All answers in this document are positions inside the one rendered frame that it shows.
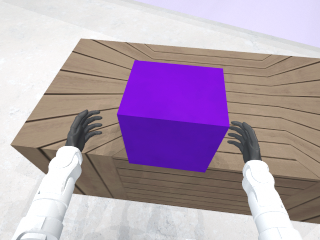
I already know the pedestal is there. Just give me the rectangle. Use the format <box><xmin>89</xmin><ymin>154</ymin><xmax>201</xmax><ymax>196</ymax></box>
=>
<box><xmin>10</xmin><ymin>38</ymin><xmax>320</xmax><ymax>224</ymax></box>

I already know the carton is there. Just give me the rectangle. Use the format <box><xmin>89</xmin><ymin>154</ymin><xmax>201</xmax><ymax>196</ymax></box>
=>
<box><xmin>117</xmin><ymin>60</ymin><xmax>230</xmax><ymax>173</ymax></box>

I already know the robot right forearm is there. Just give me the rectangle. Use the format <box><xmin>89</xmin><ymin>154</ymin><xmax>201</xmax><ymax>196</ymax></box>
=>
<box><xmin>242</xmin><ymin>160</ymin><xmax>303</xmax><ymax>240</ymax></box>

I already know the robot left forearm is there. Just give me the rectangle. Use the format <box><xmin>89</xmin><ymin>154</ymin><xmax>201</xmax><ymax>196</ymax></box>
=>
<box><xmin>11</xmin><ymin>146</ymin><xmax>83</xmax><ymax>240</ymax></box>

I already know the left robot hand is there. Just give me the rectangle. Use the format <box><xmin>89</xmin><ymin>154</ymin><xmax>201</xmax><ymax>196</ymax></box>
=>
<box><xmin>65</xmin><ymin>109</ymin><xmax>102</xmax><ymax>152</ymax></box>

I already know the right robot hand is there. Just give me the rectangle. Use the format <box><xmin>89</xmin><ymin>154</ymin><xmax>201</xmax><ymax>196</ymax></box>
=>
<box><xmin>227</xmin><ymin>121</ymin><xmax>262</xmax><ymax>164</ymax></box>

